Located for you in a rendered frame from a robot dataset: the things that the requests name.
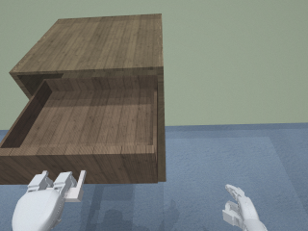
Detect robot right forearm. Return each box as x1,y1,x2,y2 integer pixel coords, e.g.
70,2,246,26
242,218,268,231

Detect drawer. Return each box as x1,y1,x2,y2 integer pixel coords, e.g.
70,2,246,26
0,74,158,185

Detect robot left hand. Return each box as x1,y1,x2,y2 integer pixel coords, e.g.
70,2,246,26
12,171,78,231

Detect cabinet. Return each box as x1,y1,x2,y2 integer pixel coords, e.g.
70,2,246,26
9,13,167,182

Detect handle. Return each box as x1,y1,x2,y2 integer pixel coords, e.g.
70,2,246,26
42,170,87,202

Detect robot right hand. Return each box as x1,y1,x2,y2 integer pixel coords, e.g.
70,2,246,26
222,184,260,229

